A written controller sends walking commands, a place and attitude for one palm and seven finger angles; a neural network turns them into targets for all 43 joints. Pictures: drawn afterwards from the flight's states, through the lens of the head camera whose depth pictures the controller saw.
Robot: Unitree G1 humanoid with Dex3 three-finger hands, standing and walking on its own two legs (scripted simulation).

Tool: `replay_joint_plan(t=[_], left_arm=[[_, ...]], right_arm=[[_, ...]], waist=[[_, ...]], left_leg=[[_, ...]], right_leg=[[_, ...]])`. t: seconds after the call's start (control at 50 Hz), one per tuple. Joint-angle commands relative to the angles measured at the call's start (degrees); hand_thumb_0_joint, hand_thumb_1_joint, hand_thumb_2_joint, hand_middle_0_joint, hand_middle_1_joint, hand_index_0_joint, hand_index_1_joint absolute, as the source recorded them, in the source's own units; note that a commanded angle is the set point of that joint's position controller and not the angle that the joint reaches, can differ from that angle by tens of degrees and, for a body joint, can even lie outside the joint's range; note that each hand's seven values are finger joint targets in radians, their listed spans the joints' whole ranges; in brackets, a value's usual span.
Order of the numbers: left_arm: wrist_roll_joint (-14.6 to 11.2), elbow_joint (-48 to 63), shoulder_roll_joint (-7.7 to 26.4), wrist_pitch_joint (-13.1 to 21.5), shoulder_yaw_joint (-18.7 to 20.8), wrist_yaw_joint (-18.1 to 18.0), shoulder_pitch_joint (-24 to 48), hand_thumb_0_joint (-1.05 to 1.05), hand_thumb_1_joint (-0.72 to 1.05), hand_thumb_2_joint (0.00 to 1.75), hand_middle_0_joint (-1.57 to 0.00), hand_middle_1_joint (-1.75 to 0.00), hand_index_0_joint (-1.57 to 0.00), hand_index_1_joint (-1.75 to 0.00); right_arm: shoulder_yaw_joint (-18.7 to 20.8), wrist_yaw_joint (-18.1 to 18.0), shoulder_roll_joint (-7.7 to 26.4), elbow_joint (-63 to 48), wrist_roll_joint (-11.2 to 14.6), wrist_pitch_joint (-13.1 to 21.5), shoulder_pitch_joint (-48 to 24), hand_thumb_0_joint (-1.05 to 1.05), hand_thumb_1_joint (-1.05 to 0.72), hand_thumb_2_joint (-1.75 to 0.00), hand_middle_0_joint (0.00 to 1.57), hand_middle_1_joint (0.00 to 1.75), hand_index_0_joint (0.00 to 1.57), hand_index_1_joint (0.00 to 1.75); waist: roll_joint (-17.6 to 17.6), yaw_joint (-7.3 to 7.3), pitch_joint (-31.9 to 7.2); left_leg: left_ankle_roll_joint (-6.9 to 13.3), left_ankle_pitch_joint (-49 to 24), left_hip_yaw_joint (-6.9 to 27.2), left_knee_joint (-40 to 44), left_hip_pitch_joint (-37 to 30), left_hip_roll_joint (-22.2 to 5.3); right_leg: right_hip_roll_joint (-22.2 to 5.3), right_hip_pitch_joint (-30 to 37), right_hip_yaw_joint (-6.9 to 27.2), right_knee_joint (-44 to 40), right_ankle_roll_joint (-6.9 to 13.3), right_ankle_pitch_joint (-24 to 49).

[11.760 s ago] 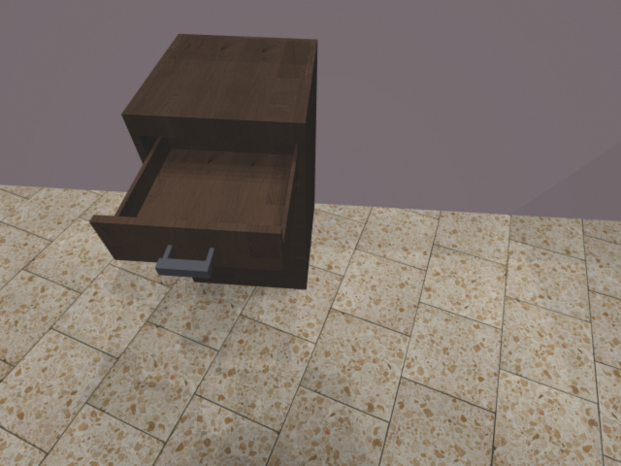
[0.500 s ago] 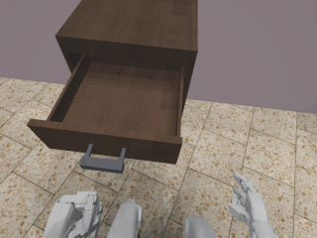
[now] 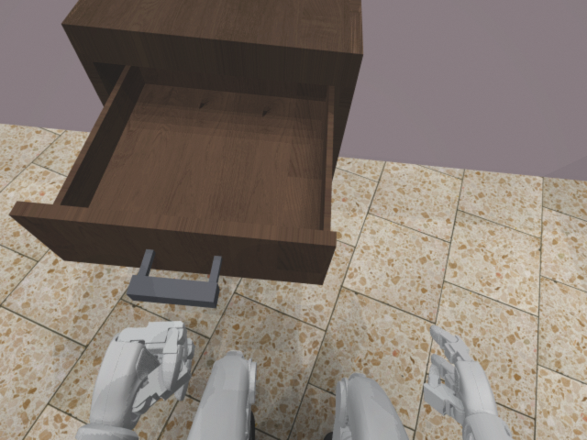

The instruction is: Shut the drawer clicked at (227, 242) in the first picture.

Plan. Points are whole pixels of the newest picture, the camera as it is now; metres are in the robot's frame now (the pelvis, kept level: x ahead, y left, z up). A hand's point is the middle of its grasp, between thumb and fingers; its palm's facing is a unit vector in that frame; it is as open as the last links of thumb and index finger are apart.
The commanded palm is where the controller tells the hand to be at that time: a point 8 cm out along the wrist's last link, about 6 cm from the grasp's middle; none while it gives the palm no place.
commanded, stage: bring the fist close to the handle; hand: left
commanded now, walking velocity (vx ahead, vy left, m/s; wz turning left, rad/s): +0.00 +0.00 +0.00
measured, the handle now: (179, 275) +0.32 +0.18 +0.01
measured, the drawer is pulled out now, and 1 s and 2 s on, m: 0.28 0.28 0.15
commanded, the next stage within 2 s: push the drawer shut in 0.58 s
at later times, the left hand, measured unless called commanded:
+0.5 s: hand (194, 355) +0.22 +0.14 +0.01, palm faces -0.05 -1.00 -0.01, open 3.3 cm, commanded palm +0.20 +0.19 +0.02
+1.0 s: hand (202, 337) +0.24 +0.13 +0.01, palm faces -0.06 -1.00 -0.03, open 3.1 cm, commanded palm +0.24 +0.18 +0.02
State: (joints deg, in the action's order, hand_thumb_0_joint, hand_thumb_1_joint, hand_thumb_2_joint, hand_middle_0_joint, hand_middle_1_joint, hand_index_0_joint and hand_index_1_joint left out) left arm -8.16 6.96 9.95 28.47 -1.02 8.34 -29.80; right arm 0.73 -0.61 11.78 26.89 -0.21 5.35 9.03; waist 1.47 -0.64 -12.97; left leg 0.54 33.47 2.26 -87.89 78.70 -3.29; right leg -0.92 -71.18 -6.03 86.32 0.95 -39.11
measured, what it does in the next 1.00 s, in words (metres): stands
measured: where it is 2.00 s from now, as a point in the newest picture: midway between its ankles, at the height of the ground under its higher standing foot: outside the picture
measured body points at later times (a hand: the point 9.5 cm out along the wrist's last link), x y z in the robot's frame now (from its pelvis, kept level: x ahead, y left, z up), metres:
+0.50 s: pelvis +0.00 +0.00 -0.01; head +0.12 +0.03 +0.42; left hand +0.22 +0.19 +0.02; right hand +0.22 -0.21 -0.09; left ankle +0.06 +0.11 -0.56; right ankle +0.02 -0.12 -0.56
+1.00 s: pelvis +0.00 +0.00 -0.01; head +0.12 +0.02 +0.42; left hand +0.24 +0.19 +0.02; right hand +0.22 -0.23 -0.10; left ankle +0.06 +0.11 -0.56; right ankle +0.02 -0.12 -0.56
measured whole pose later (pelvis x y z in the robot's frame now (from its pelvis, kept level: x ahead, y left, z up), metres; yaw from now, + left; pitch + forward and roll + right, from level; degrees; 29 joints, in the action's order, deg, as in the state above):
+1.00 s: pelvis +0.00 +0.00 -0.01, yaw +0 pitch +27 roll -4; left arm -7.0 2.4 11.1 27.3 -1.3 5.2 -19.8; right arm -0.9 -0.4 12.6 26.8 -0.6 2.8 7.6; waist 1.6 -0.8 -12.8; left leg 0.0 34.1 2.9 -90.2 83.0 -3.1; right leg -0.9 -75.3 -6.4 88.9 1.4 -40.1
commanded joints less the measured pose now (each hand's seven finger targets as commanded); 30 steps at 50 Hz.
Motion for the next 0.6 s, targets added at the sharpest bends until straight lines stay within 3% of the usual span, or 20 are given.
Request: replay_joint_plan(t=[0.0,0.14,0.22,0.28,0.38,0.4,0.5,0.58], left_arm=[[-0.40,11.23,3.01,3.76,2.00,-0.90,0.02,0.00,0.90,0.90,-1.40,-1.60,-1.40,-1.60],[0.37,9.67,2.24,3.39,0.57,-1.84,3.68,0.00,0.90,0.90,-1.40,-1.60,-1.40,-1.60],[0.23,11.76,3.17,3.27,1.20,-1.94,2.15,0.00,0.90,0.90,-1.40,-1.60,-1.40,-1.60],[0.39,12.24,2.14,2.25,-0.27,-2.24,2.18,0.00,0.90,0.90,-1.40,-1.60,-1.40,-1.60],[0.64,10.47,3.13,1.57,1.11,-3.08,3.55,0.00,0.90,0.90,-1.40,-1.60,-1.40,-1.60],[0.71,10.42,3.14,1.94,1.42,-3.23,3.29,0.00,0.90,0.90,-1.40,-1.60,-1.40,-1.60],[0.60,10.93,2.66,3.06,0.25,-3.06,4.04,0.00,0.90,0.90,-1.40,-1.60,-1.40,-1.60],[0.57,10.58,2.59,3.07,0.22,-2.58,1.92,0.00,0.90,0.90,-1.40,-1.60,-1.40,-1.60]], right_arm=[[3.25,-0.29,7.59,-9.46,0.15,3.01,-3.21,0.00,-0.90,-0.90,0.20,0.30,0.20,0.30],[2.68,0.14,7.76,-9.33,-0.22,2.05,-3.06,0.00,-0.90,-0.90,0.20,0.30,0.20,0.30],[2.84,0.40,7.81,-9.74,-0.14,1.59,-3.26,0.00,-0.90,-0.90,0.20,0.30,0.20,0.30],[2.75,0.52,7.81,-10.39,0.06,0.80,-3.17,0.00,-0.90,-0.90,0.20,0.30,0.20,0.30],[2.50,0.14,7.65,-10.14,0.13,0.17,-3.10,0.00,-0.90,-0.90,0.20,0.30,0.20,0.30],[2.48,0.05,7.64,-10.02,0.10,0.19,-3.20,0.00,-0.90,-0.90,0.20,0.30,0.20,0.30],[2.35,0.06,7.66,-9.83,-0.04,0.65,-2.69,0.00,-0.90,-0.90,0.20,0.30,0.20,0.30],[2.48,0.23,7.58,-9.99,-0.02,0.67,-2.87,0.00,-0.90,-0.90,0.20,0.30,0.20,0.30]], waist=[[1.17,-0.33,-15.82],[1.96,-0.88,-17.59],[3.71,0.35,-20.29],[2.25,-0.52,-18.79],[-0.33,-1.16,-16.40],[0.22,-0.67,-16.68],[1.33,-1.13,-17.72],[2.31,-0.35,-18.21]], left_leg=[[1.03,-8.40,1.44,11.83,-16.75,2.48],[0.87,-9.44,2.01,10.60,-16.72,2.49],[0.63,-11.52,2.34,11.06,-18.98,2.30],[0.73,-10.04,2.58,11.56,-18.69,2.34],[0.91,-6.58,2.12,10.86,-15.09,2.66],[0.87,-6.94,1.92,10.74,-15.09,2.70],[0.86,-8.97,1.84,10.45,-16.70,2.59],[0.75,-10.83,1.68,10.75,-17.39,2.56]], right_leg=[[2.11,3.85,2.56,-12.53,1.32,8.97],[2.00,1.35,2.12,-10.62,1.39,9.86],[2.02,1.65,2.07,-10.06,1.56,10.88],[1.97,1.63,1.87,-10.74,1.34,10.22],[2.11,2.21,2.34,-11.81,1.18,7.86],[2.14,2.26,2.49,-11.71,1.29,7.97],[2.08,1.84,2.27,-11.46,1.31,9.60],[1.96,2.85,2.25,-11.29,1.48,10.81]])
